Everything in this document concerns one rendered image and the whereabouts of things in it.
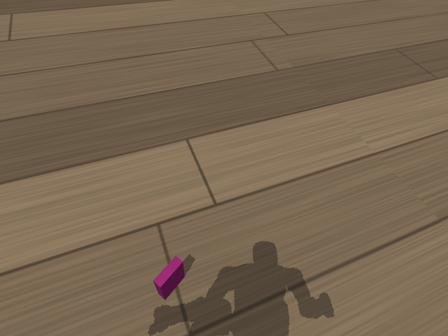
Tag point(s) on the carton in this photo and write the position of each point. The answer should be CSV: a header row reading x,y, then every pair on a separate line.
x,y
169,278

